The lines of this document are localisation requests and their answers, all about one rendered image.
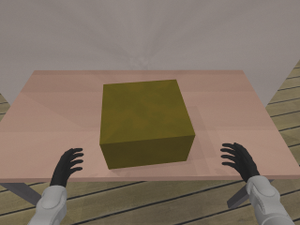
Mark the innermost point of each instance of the robot left hand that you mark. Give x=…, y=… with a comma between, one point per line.
x=62, y=170

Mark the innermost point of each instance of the left robot forearm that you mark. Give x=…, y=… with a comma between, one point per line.
x=52, y=207

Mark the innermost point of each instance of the right robot forearm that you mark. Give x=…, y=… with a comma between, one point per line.
x=265, y=199

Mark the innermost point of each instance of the carton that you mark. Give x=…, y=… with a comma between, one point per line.
x=144, y=123

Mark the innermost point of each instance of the robot right hand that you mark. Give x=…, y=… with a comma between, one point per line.
x=244, y=163

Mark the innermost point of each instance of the table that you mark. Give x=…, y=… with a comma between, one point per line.
x=57, y=110

